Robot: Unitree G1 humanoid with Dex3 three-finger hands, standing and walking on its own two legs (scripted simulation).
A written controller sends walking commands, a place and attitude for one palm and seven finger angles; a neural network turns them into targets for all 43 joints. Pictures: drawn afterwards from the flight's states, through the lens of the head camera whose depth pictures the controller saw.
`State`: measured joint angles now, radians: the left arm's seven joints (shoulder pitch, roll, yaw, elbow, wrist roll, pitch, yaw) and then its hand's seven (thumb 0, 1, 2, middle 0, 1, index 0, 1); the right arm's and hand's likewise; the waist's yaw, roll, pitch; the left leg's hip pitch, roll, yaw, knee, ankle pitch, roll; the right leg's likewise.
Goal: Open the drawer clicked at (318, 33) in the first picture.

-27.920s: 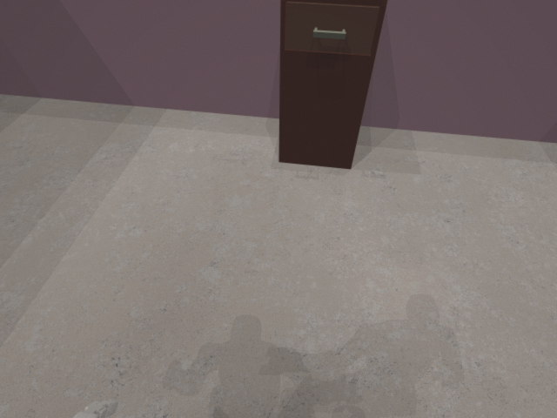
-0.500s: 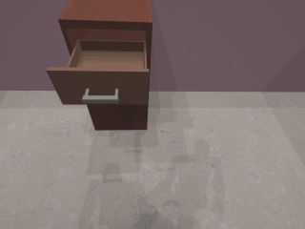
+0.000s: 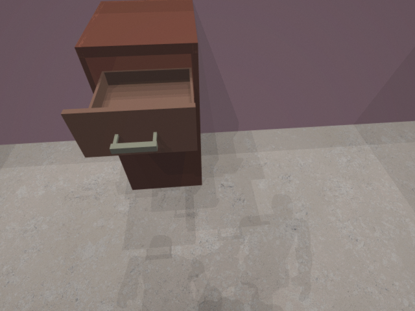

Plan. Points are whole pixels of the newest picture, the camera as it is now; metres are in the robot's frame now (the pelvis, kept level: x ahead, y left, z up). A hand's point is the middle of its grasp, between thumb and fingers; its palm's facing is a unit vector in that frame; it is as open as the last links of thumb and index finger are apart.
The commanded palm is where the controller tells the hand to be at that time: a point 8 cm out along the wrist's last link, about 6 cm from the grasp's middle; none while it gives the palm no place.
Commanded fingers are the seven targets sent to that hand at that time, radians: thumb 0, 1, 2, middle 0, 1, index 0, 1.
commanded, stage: let the arm hang, fingers relaxed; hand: left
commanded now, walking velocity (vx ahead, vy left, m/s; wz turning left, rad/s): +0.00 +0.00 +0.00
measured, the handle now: (135, 142) +0.56 +0.24 -0.05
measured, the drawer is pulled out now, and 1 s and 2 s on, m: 0.30 0.30 0.30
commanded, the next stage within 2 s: look to check the result in 0.14 s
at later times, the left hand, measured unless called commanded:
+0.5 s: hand out of the picture +0.07 +0.23 -0.16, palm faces -0.04 -0.94 -0.33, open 7.4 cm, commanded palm none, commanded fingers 0.00 0.90 0.90 -0.20 -0.30 -0.20 -0.30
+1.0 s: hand out of the picture +0.12 +0.24 -0.15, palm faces -0.05 -0.94 -0.34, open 7.4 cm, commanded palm none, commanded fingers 0.00 0.90 0.90 -0.20 -0.30 -0.20 -0.30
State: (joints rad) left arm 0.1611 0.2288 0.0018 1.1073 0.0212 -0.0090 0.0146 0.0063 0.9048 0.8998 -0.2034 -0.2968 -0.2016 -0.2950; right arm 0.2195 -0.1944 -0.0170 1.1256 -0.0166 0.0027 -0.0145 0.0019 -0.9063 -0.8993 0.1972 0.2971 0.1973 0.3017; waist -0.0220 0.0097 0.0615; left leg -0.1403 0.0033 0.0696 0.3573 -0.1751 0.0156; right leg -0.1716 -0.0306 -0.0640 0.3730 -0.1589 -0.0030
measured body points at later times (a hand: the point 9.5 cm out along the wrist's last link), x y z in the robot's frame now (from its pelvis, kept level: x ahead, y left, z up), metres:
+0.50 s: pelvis +0.01 -0.01 +0.00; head +0.04 -0.02 +0.45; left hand +0.07 +0.28 -0.14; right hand +0.05 -0.29 -0.15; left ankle +0.01 +0.11 -0.75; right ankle +0.03 -0.12 -0.75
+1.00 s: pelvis +0.03 -0.01 +0.01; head +0.06 -0.01 +0.45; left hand +0.12 +0.28 -0.13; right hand +0.10 -0.30 -0.14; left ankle +0.01 +0.11 -0.75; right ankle +0.03 -0.12 -0.75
